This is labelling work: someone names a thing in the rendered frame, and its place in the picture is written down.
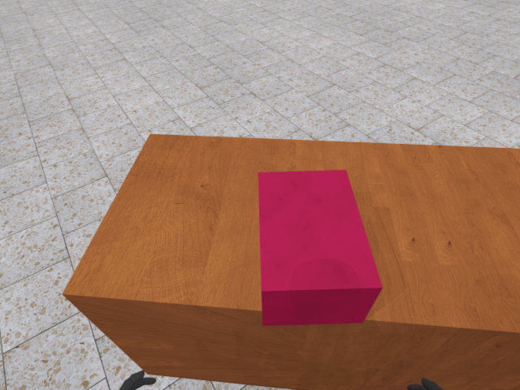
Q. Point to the left robot hand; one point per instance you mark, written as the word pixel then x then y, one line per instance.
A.
pixel 136 380

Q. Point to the carton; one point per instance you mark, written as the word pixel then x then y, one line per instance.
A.
pixel 316 262

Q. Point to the pedestal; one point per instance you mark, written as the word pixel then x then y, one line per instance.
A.
pixel 173 273

